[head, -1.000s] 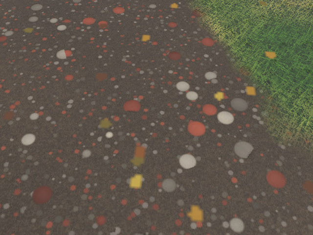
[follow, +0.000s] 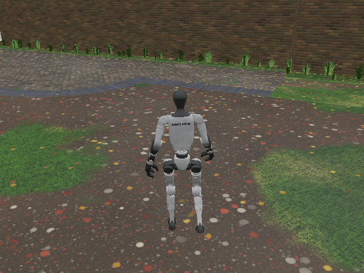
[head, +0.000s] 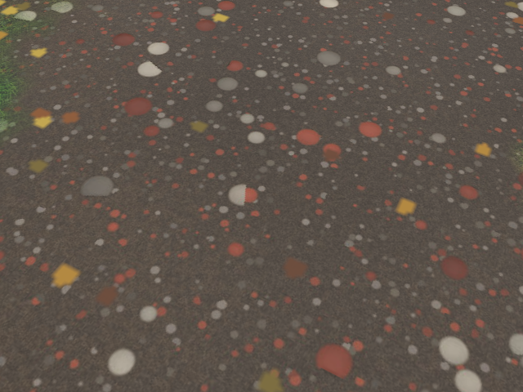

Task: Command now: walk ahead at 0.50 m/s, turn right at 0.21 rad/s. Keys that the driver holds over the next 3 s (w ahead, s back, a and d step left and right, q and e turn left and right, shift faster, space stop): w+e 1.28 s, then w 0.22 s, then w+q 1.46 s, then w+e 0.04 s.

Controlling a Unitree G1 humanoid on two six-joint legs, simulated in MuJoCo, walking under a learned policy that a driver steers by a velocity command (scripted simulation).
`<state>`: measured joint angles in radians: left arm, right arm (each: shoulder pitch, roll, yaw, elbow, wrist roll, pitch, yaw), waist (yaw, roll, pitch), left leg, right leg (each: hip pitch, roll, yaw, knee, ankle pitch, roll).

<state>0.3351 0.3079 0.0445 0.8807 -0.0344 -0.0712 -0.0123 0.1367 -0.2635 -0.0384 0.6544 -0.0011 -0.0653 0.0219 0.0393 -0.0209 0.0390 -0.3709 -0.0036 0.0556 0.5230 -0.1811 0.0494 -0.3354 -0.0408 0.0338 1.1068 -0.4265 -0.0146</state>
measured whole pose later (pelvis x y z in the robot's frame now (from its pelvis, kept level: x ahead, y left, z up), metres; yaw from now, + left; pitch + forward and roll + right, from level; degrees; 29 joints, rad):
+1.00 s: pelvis +0.56 -0.11 -0.01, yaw -34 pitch +2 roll +1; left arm 0.35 0.31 0.07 0.73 -0.03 -0.02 0.01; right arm 0.11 -0.27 -0.05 0.70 -0.01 -0.11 0.02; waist 0.04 -0.03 0.02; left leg -0.39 -0.03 0.01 0.53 -0.17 0.02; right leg -0.34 0.06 0.13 1.12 -0.46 -0.02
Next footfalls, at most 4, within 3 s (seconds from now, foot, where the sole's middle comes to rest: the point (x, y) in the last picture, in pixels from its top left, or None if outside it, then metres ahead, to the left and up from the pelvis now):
0.44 right None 0.38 -0.16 -0.77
0.90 left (301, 300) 0.71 -0.07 -0.77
1.42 right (440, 296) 0.75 -0.46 -0.77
1.96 left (434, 191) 1.13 -0.52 -0.77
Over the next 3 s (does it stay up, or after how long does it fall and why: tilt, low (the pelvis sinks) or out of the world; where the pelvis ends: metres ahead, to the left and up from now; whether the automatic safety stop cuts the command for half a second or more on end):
stays up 1.45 -0.72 -0.02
